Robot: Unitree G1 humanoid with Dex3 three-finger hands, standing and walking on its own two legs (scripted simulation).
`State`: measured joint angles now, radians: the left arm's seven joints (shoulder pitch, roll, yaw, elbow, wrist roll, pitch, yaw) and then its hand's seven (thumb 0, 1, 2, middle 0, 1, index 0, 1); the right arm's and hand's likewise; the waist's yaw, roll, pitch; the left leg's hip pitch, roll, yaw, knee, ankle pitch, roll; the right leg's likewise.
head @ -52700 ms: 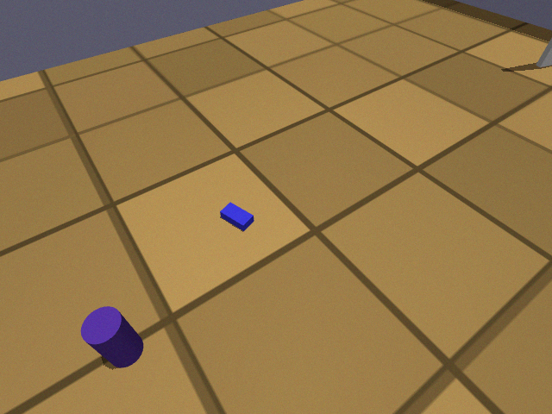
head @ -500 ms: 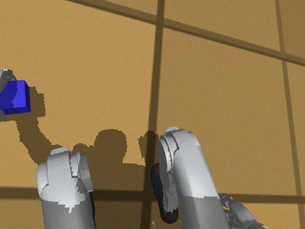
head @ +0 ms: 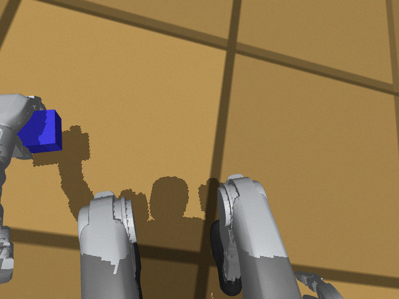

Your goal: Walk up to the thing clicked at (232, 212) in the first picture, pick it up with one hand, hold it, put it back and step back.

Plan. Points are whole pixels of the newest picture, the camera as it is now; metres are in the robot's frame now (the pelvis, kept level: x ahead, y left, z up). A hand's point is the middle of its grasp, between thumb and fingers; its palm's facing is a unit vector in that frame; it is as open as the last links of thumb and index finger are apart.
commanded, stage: lift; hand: left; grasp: from above
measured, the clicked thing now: (19, 133) +0.45 +0.33 -0.16
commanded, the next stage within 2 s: hold in 1.38 s
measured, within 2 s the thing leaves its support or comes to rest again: neither
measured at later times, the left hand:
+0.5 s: hand out of the picture +0.38 +0.30 +0.06, palm faces -0.42 -0.11 -0.90, open 10.2 cm
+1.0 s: hand out of the picture +0.33 +0.26 +0.23, palm faces -0.45 -0.10 -0.89, open 10.2 cm
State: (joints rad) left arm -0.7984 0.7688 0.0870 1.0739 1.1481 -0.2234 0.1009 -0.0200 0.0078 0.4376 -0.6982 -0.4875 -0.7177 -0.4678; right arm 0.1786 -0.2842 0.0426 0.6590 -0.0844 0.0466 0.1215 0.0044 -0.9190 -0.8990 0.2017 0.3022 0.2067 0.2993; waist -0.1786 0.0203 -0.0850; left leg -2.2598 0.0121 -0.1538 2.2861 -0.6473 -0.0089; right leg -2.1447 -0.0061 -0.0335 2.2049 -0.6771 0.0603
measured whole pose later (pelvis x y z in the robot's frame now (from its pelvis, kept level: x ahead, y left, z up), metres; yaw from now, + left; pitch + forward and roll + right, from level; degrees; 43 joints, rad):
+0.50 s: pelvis +0.00 +0.00 +0.13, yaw +4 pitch +29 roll -6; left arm -0.47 0.63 0.00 0.64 0.99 -0.14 -0.01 -0.02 0.02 0.44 -0.66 -0.53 -0.68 -0.51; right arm 0.12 -0.25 -0.01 0.63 -0.01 0.09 0.02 0.01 -0.91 -0.89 0.20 0.30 0.21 0.30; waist -0.09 0.04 -0.15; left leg -1.77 0.04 -0.10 1.86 -0.61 -0.01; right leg -1.69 -0.02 -0.02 1.80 -0.62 0.06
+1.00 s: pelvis +0.03 -0.01 +0.30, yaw +6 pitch +16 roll -2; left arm -0.30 0.47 -0.13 0.72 1.01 -0.09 0.08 -0.02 0.05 0.42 -0.65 -0.53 -0.67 -0.50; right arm 0.21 -0.25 -0.02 0.71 0.03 0.00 -0.04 0.01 -0.91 -0.90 0.20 0.30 0.21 0.30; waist -0.06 0.04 -0.13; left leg -1.04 0.06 -0.03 1.23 -0.47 -0.02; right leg -0.99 -0.02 0.00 1.18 -0.47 0.04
